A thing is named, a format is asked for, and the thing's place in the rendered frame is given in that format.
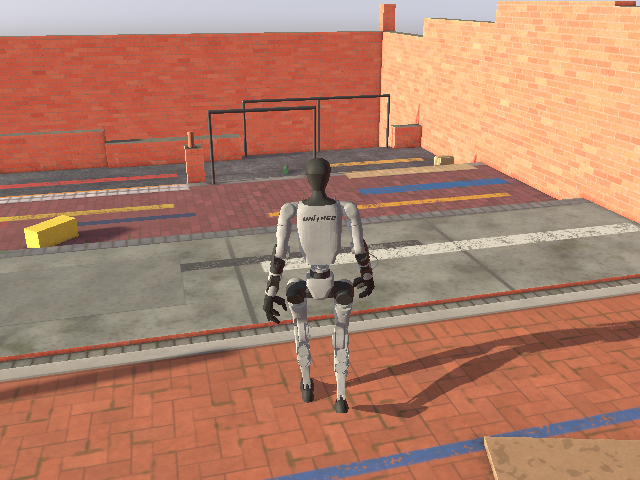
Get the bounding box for left robot hand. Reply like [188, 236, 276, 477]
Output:
[263, 294, 287, 324]

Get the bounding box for robot right forearm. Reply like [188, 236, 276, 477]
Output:
[355, 239, 373, 280]

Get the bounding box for right robot hand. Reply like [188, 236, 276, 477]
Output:
[352, 276, 375, 298]

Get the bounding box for robot left thigh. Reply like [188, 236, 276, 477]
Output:
[286, 278, 311, 343]

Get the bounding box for robot left forearm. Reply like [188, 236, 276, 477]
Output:
[265, 244, 285, 297]

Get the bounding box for robot left upper arm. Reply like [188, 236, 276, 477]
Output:
[275, 202, 298, 259]

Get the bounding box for left robot shin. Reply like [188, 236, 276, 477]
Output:
[294, 326, 311, 389]

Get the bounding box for robot right upper arm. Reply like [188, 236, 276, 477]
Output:
[340, 201, 366, 255]

